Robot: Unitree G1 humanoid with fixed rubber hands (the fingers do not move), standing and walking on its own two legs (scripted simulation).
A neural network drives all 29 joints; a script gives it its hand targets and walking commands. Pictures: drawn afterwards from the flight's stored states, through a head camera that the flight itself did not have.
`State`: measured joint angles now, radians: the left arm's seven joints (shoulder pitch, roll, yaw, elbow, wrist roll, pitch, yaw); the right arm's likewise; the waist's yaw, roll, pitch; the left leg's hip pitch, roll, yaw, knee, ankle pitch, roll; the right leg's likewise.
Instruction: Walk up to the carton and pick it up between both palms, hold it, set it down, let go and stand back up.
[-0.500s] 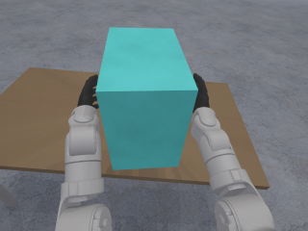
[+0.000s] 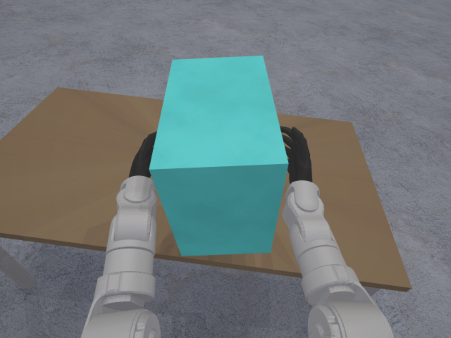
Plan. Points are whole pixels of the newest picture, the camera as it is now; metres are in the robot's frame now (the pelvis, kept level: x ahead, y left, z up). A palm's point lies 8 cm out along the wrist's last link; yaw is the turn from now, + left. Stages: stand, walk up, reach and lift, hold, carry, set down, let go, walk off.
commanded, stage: set down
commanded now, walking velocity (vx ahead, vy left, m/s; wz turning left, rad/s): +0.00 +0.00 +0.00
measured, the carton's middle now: (221, 156) +0.44 +0.01 +0.09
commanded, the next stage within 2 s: none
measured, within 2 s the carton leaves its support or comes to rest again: neither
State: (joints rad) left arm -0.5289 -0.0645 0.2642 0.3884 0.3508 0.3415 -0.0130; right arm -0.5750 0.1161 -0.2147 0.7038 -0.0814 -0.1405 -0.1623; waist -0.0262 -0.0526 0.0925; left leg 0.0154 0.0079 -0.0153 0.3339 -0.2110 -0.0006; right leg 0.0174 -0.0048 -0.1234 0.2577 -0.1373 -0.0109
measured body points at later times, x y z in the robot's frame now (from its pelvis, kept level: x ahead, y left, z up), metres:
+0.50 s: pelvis +0.01 +0.01 +0.00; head +0.01 +0.04 +0.45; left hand +0.40 +0.15 +0.09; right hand +0.39 -0.13 +0.11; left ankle -0.01 +0.11 -0.75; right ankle +0.01 -0.11 -0.75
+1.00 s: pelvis +0.01 +0.00 +0.00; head +0.03 +0.02 +0.45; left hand +0.41 +0.14 +0.05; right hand +0.40 -0.13 +0.08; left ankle -0.01 +0.11 -0.75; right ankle +0.01 -0.11 -0.75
